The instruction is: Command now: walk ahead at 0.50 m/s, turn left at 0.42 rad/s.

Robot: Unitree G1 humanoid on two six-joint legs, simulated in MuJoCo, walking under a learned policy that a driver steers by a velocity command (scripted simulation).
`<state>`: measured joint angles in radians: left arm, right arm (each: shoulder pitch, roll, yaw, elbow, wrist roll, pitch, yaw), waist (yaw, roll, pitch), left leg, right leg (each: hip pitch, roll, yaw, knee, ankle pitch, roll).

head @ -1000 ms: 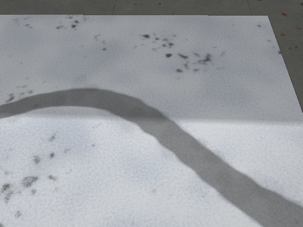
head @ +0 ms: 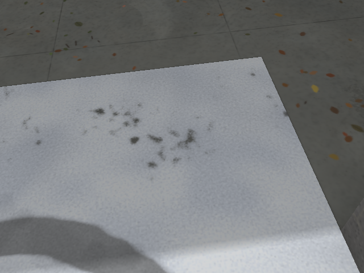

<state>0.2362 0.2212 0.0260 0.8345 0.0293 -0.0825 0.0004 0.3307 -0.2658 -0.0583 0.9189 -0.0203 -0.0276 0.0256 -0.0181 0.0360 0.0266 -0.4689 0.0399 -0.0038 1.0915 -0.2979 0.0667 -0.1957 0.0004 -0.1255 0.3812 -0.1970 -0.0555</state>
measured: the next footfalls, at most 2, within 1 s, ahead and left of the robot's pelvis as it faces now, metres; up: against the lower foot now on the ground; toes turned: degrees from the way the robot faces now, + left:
left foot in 0.34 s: +0.32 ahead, +0.12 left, +0.00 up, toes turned +17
right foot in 0.90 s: +0.67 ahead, +0.10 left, +0.00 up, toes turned +22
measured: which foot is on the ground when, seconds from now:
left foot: up 0.00-0.32, down 0.34-0.92, up 0.94-1.00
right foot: down 0.00-0.36, up 0.38-0.88, down 0.90-1.00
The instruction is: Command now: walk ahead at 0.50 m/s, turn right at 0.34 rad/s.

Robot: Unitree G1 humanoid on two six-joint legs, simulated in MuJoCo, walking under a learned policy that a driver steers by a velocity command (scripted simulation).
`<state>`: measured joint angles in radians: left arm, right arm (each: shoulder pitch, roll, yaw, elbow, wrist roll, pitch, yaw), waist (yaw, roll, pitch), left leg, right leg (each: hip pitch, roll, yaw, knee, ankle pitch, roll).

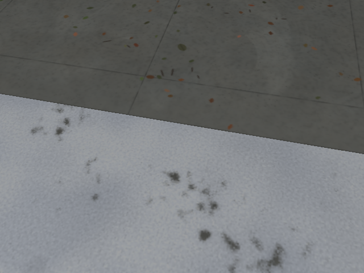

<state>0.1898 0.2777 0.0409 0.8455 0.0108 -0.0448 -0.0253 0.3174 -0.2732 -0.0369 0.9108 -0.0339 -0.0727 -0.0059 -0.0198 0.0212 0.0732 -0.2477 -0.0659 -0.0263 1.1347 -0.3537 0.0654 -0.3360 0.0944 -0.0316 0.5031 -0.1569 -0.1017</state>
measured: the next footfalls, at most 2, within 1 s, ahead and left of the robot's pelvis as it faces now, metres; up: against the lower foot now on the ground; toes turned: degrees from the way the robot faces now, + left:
left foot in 0.42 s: +0.41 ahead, +0.09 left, +0.00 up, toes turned -17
right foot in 0.94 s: +0.56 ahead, -0.23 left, +0.00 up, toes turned -34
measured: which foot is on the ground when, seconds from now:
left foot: up 0.00-0.40, down 0.42-0.94, up 0.96-1.00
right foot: down 0.00-0.42, up 0.44-0.92, down 0.94-1.00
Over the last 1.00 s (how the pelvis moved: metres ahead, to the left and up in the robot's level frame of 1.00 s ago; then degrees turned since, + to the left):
0.55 0.12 -0.02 20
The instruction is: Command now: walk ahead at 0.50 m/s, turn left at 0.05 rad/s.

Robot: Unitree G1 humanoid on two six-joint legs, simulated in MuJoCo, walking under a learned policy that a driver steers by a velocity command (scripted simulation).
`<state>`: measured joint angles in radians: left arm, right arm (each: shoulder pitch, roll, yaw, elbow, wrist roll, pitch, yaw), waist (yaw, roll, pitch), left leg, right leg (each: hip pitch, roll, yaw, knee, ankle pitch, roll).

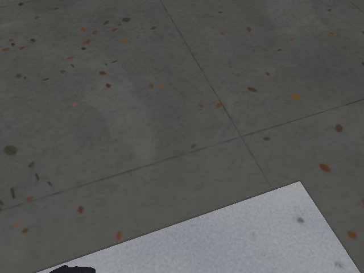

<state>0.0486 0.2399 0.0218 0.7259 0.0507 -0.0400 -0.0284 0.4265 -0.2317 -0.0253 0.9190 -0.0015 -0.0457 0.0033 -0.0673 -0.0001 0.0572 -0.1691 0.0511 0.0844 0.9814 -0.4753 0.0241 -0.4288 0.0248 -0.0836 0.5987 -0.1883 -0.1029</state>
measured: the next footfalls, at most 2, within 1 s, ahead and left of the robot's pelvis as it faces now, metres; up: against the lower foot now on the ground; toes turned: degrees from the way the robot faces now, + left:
left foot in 0.48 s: +0.38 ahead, +0.13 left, +0.00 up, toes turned +18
right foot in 0.92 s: +0.44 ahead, -0.06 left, +0.00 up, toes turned +14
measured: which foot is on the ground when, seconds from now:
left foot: up 0.00-0.46, down 0.48-1.00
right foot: down 0.00-0.46, up 0.48-0.90, down 0.92-1.00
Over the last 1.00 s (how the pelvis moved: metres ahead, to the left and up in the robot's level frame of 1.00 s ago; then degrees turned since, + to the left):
0.50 -0.11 -0.01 -30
